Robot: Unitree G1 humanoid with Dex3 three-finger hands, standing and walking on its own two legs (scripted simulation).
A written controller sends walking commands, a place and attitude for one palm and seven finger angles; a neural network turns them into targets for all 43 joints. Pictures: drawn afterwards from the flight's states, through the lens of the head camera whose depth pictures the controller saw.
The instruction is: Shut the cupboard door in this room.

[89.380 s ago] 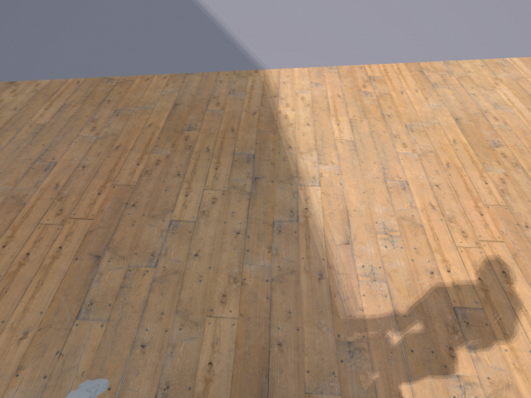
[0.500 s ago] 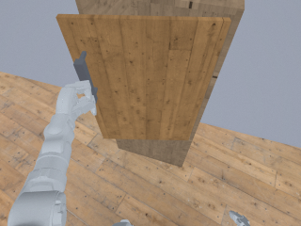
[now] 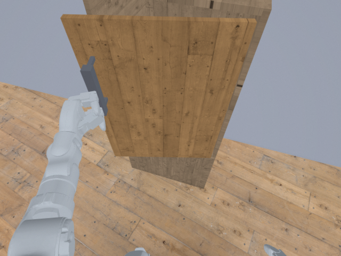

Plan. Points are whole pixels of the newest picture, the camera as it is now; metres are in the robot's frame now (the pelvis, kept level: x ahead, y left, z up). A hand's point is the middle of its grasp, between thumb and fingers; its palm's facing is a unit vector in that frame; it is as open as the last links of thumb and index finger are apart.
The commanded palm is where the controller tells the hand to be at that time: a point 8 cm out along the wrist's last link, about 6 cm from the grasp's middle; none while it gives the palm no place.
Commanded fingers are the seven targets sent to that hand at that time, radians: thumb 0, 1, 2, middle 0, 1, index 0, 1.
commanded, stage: push the door shut along its arc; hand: left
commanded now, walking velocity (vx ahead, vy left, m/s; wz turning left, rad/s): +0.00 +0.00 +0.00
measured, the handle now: (97, 87) +0.52 +0.21 +0.09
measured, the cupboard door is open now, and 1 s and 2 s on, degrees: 16 4 0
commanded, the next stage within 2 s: pull the fist back off the door in 1.86 s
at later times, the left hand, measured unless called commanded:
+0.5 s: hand (107, 97) +0.48 +0.17 +0.10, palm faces -0.12 -0.99 -0.01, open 3.1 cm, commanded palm +0.47 +0.22 +0.10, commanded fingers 0.00 0.90 0.90 -1.30 -1.50 -1.30 -1.50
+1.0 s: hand (120, 83) +0.53 +0.14 +0.10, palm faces -0.24 -0.97 +0.00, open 3.1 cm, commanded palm +0.53 +0.19 +0.10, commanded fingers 0.00 0.90 0.90 -1.30 -1.50 -1.30 -1.50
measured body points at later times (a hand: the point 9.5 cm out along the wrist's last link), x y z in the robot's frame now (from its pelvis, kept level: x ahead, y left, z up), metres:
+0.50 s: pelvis +0.00 +0.00 -0.01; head +0.08 +0.01 +0.43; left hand +0.48 +0.22 +0.10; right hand +0.03 -0.27 -0.13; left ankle +0.05 +0.10 -0.70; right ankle -0.01 -0.10 -0.70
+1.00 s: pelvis +0.01 +0.01 -0.02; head +0.11 +0.02 +0.42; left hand +0.53 +0.20 +0.11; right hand +0.00 -0.26 -0.13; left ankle +0.05 +0.10 -0.70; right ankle -0.01 -0.10 -0.70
